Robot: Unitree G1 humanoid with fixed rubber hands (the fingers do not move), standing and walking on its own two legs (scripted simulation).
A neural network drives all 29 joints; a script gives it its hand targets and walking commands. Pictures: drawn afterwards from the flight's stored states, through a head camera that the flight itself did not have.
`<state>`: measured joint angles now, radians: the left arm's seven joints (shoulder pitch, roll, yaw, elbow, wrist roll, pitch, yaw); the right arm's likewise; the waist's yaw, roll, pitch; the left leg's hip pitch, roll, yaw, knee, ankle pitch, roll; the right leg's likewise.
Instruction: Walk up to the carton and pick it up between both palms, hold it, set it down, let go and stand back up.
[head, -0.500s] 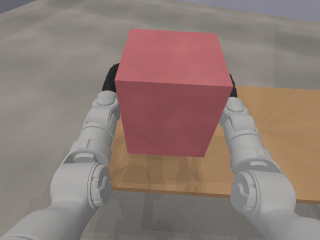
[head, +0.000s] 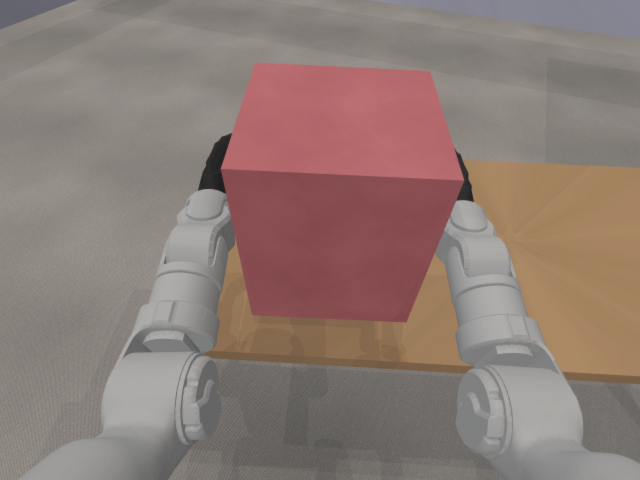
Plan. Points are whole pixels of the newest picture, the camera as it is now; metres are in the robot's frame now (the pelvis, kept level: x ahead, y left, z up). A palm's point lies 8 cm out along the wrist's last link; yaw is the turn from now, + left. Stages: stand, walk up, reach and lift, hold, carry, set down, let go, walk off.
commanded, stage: reach and lift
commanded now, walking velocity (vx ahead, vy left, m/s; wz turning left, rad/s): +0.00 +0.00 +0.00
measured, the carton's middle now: (335, 200) +0.43 +0.01 +0.14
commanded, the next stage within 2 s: hold in 1.60 s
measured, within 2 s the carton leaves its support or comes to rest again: neither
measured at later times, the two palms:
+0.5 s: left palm (205, 206) +0.39 +0.16 +0.16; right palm (458, 214) +0.39 -0.14 +0.16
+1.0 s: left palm (189, 184) +0.37 +0.16 +0.22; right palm (484, 192) +0.36 -0.14 +0.22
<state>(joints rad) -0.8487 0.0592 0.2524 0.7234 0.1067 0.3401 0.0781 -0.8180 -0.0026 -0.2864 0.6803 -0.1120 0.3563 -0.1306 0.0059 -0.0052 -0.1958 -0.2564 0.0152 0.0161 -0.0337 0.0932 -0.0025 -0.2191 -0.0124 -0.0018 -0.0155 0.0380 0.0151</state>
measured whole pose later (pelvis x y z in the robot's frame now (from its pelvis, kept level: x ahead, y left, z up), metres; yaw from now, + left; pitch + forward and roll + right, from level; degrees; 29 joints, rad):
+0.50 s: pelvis +0.01 +0.00 +0.00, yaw +0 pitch +3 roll +0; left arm -0.69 0.06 0.14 0.42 0.02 0.59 0.11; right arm -0.66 0.00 -0.18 0.36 -0.05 0.63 -0.16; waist 0.01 -0.02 -0.11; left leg -0.13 0.00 0.02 0.05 0.01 0.00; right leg -0.09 -0.03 0.00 0.08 -0.04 0.02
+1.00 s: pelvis -0.03 +0.00 +0.00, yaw +0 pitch +1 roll +0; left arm -0.84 0.03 0.30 0.45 0.16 0.66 0.01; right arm -0.84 0.06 -0.33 0.39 -0.19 0.71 -0.10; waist -0.01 -0.01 -0.12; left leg -0.16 0.01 0.01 0.10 0.04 0.00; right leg -0.12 -0.02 -0.01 0.12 -0.02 0.02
